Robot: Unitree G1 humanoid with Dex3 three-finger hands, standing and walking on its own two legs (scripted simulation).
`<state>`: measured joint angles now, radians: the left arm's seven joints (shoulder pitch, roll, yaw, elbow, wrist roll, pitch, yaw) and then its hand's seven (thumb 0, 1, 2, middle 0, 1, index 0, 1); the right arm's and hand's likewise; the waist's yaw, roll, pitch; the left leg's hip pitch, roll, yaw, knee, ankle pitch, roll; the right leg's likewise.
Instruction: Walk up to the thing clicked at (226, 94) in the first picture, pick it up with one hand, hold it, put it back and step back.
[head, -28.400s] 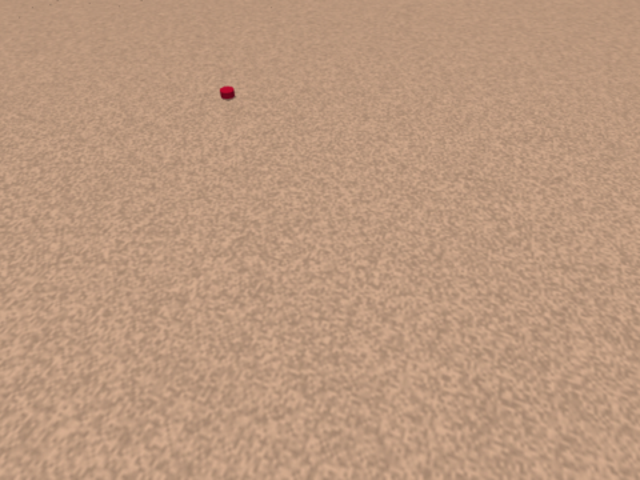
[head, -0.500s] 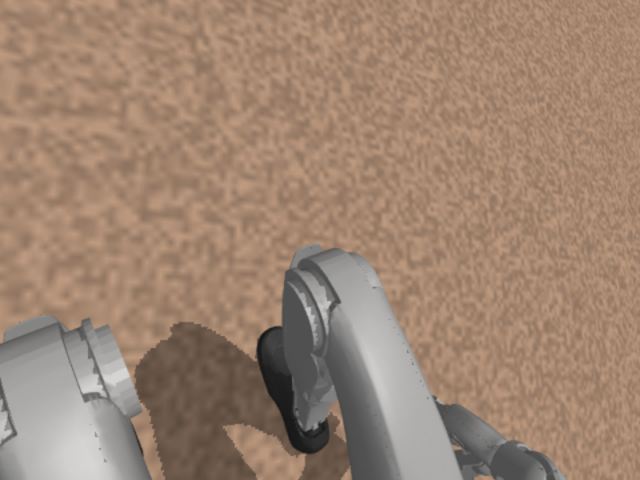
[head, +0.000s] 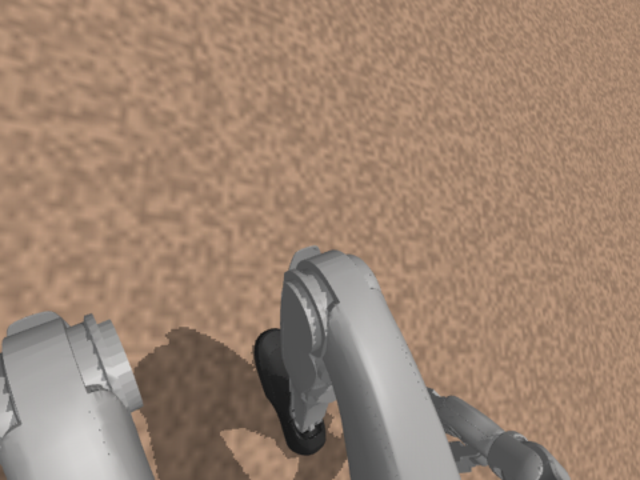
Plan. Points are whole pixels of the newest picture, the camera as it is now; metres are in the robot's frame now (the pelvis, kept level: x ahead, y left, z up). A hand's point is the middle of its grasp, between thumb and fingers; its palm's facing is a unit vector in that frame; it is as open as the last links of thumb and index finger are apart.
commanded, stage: close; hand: left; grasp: from above
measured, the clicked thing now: out of the picture +0.39 +0.35 -0.28
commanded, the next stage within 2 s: settle in 0.72 s
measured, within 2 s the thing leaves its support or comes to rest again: leaves its support in 1.16 s
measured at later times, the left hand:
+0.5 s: hand out of the picture +0.38 +0.34 -0.25, palm faces -0.43 -0.17 -0.89, open 10.3 cm
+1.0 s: hand out of the picture +0.38 +0.34 -0.25, palm faces -0.41 -0.18 -0.89, open 10.2 cm
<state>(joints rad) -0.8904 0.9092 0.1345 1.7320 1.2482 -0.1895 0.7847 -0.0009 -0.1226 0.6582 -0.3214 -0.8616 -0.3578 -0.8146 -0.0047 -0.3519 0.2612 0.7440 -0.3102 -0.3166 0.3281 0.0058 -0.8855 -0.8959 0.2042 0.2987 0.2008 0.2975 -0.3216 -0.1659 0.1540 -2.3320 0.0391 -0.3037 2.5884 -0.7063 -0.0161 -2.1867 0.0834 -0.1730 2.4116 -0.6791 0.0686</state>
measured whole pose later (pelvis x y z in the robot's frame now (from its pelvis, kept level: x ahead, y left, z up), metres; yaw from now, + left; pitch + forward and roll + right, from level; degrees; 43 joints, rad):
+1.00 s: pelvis +0.00 +0.00 +0.01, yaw +0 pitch +24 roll -15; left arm -0.91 0.93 0.10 1.73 1.22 -0.23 0.71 0.01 0.01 0.46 -0.56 -0.60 -0.66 -0.57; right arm 0.02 -0.35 0.29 0.73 -0.31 -0.31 0.31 0.01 -0.90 -0.90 0.20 0.30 0.20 0.30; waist -0.31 -0.16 0.16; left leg -2.32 0.03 -0.31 2.57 -0.70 -0.02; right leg -2.17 0.08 -0.18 2.39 -0.68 0.07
